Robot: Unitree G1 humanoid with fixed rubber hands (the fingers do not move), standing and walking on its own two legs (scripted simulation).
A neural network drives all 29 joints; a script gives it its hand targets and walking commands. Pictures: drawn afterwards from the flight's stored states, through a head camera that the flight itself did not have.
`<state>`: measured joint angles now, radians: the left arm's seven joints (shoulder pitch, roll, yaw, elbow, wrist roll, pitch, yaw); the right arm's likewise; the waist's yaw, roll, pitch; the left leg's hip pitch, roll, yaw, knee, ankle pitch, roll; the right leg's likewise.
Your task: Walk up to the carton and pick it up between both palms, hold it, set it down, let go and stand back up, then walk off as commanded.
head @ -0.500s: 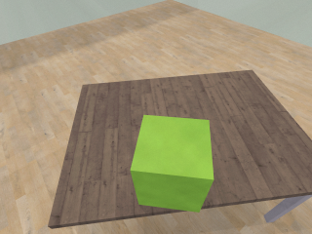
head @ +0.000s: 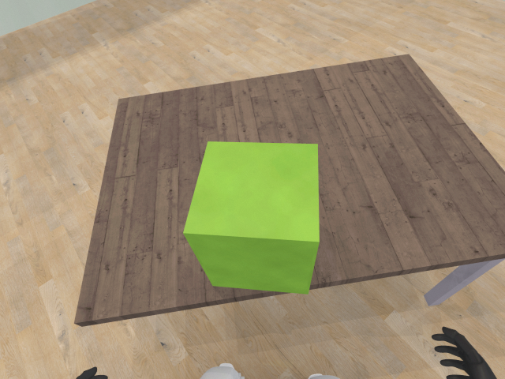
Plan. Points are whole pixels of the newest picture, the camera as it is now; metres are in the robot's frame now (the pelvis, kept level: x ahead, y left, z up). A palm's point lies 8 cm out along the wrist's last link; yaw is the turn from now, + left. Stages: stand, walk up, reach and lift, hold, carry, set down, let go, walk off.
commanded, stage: walk off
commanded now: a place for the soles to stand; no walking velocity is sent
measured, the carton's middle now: (260, 221) +0.43 +0.01 -0.08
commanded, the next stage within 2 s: stand in 1.66 s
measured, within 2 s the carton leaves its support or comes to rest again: neither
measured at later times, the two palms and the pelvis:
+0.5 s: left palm out of the picture -0.07 +0.30 -0.10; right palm out of the picture -0.02 -0.29 -0.08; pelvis -0.13 +0.00 +0.01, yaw +1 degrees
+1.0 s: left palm out of the picture -0.26 +0.38 -0.10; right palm out of the picture -0.27 -0.24 -0.08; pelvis -0.30 +0.05 +0.01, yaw +4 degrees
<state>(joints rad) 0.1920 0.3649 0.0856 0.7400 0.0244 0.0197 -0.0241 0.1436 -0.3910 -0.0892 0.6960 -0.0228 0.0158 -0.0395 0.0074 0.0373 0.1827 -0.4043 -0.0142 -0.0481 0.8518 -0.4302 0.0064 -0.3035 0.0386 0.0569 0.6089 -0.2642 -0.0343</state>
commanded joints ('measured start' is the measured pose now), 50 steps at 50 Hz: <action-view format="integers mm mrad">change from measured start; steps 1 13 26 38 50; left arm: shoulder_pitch -44 78 154 102 92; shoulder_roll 193 168 223 251 207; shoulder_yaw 55 58 76 70 66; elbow -126 -75 -24 -43 44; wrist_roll -6 5 16 13 8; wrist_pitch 0 40 -34 47 48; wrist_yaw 18 34 62 66 -10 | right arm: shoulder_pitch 134 206 196 251 209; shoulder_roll -134 -164 -210 -147 -209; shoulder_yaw -45 -6 -37 3 -34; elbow -33 -44 -82 -84 -34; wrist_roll -14 2 -1 -2 -62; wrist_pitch -1 -20 -23 20 -6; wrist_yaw -1 3 5 23 -4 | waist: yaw -30 -1 -28 -8 -22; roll -214 29 -40 -234 107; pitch -234 -208 -351 -181 -64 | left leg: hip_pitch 34 307 242 121 386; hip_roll -41 122 87 -33 201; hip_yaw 14 -141 -61 -7 -302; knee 306 -477 -229 -207 -595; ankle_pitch -7 616 598 -155 12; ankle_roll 21 132 64 2 175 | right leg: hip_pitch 52 -41 261 52 -276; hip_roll -259 -45 -187 -255 63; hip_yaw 255 64 181 300 35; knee -192 130 -157 -313 425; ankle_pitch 447 144 535 -247 -168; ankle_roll -160 6 -18 -122 38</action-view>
